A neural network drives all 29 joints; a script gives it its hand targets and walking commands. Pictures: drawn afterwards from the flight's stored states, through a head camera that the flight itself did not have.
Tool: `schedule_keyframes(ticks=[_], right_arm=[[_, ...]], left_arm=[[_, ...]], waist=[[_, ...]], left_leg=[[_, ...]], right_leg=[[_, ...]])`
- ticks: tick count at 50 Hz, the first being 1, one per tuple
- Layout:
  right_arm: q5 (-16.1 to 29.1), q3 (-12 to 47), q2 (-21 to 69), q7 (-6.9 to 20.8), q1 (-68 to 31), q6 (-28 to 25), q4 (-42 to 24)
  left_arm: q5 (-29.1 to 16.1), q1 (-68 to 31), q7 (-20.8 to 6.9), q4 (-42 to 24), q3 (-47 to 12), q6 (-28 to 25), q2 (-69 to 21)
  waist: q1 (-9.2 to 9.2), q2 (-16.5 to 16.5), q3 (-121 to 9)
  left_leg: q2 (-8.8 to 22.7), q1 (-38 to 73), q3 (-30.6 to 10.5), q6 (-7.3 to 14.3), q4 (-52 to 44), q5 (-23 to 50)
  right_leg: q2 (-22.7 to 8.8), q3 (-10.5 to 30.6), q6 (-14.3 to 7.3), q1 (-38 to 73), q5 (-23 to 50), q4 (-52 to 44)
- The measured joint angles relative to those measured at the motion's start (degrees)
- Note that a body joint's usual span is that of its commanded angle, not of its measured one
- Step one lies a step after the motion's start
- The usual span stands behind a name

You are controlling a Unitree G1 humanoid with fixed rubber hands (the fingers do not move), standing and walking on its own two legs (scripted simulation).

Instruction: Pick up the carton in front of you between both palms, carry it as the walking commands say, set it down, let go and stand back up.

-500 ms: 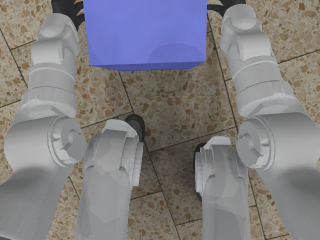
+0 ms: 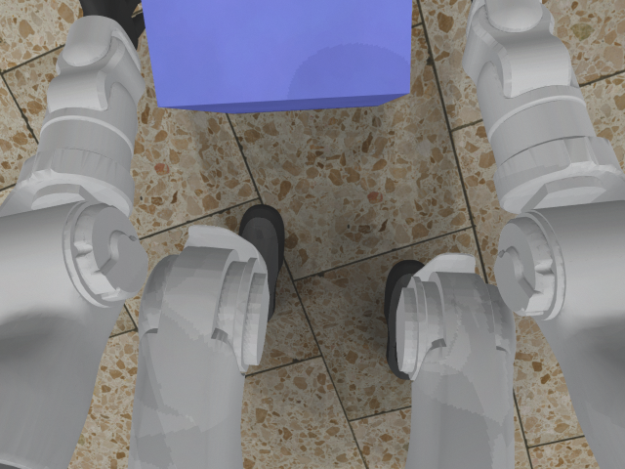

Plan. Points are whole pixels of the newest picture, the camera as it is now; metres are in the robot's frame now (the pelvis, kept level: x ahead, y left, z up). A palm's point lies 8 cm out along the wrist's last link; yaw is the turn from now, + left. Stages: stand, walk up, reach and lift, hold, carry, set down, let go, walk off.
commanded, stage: set down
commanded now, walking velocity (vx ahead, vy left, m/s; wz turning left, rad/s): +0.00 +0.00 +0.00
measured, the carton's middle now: (290, 7) +0.53 +0.12 -0.26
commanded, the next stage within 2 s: let go in 1.18 s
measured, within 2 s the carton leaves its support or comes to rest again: neither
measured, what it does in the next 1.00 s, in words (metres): rises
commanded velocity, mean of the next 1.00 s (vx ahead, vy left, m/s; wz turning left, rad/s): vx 0.00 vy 0.00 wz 0.00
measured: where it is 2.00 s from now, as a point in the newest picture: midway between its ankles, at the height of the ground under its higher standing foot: (331, 312)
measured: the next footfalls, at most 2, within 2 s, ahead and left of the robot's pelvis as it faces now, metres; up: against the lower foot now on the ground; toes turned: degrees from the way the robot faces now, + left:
none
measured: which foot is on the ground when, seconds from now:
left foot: down 0.00-1.00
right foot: down 0.00-1.00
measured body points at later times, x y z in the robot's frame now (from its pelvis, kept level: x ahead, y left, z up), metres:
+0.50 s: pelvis +0.00 +0.01 +0.05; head +0.34 +0.06 +0.34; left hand +0.52 +0.31 -0.08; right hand +0.60 -0.06 -0.07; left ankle +0.14 +0.14 -0.35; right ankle +0.09 -0.12 -0.35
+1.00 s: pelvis +0.03 +0.01 +0.17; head +0.35 +0.05 +0.49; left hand +0.51 +0.32 +0.07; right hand +0.60 -0.07 +0.07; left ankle +0.14 +0.14 -0.35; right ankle +0.09 -0.12 -0.35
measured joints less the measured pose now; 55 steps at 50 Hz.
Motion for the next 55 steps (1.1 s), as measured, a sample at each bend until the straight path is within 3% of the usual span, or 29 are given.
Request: schedule_keyframes(ticks=[6,13,18,29,44,55], right_arm=[[8.6,6.7,-4.8,-0.2,1.1,-0.5,-3.0],[8.7,6.0,-4.4,-1.4,2.7,1.1,-8.2],[7.2,2.8,-3.2,-2.3,4.8,3.7,-10.9],[1.7,-4.7,-0.8,-0.3,7.2,4.0,-4.8],[0.9,-3.9,0.4,-0.1,15.8,7.4,-15.8],[-1.2,-6.5,1.8,1.8,19.5,6.4,-14.4]], left_arm=[[-8.5,0.5,1.5,-0.5,-6.1,-2.3,4.0],[-12.9,0.8,1.8,-6.0,-10.1,0.1,4.5],[-12.1,3.1,2.9,-11.9,-11.2,3.6,2.5],[-6.3,8.9,2.5,-13.0,-8.2,6.0,-1.2],[-5.6,16.9,0.3,-22.7,-6.0,9.9,-2.3],[-3.3,20.9,-1.4,-23.2,-5.0,9.3,-4.0]], waist=[[-0.1,-0.2,1.0],[-0.28,0.0,-1.0],[-0.03,-0.7,-4.7],[0.03,-1.4,-17.9],[-0.26,-0.7,-24.1],[-0.6,-1.2,-28.1]], left_leg=[[1.1,-0.7,0.9,1.4,0.9,-0.2],[0.3,-0.7,1.3,1.9,0.6,0.6],[-0.8,1.7,0.6,1.5,-2.4,0.9],[-1.8,5.8,-0.2,1.3,-13.2,1.8],[-2.2,14.4,0.3,1.5,-27.1,3.2],[-2.6,25.4,-0.2,1.6,-41.2,6.3]], right_leg=[[-1.3,-0.3,-0.2,-0.7,0.2,0.4],[-2.6,-0.2,0.1,0.0,0.2,0.3],[-3.6,-1.0,-0.5,2.8,0.3,-2.9],[-4.6,-1.6,-1.2,6.9,2.1,-14.8],[-4.7,-0.4,-1.1,14.8,4.9,-29.3],[-5.2,-0.2,-1.5,25.6,8.9,-44.1]])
